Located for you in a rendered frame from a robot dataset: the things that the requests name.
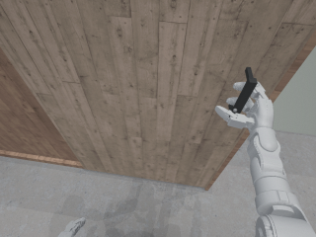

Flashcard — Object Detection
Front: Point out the wardrobe door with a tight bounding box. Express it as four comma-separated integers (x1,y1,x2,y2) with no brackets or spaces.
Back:
0,0,316,188
0,47,79,162

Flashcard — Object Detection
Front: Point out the robot right forearm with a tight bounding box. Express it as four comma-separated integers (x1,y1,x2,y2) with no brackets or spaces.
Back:
247,127,316,237

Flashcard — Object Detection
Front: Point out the handle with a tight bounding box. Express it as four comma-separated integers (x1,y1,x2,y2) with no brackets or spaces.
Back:
228,67,258,117

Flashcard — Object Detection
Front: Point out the robot right upper arm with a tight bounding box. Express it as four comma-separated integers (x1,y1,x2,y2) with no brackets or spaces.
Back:
255,214,316,237

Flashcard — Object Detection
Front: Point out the robot right hand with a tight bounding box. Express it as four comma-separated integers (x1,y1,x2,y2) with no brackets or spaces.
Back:
215,82,275,133

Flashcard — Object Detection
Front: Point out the robot left hand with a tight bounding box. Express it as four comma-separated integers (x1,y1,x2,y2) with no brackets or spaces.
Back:
57,217,86,237

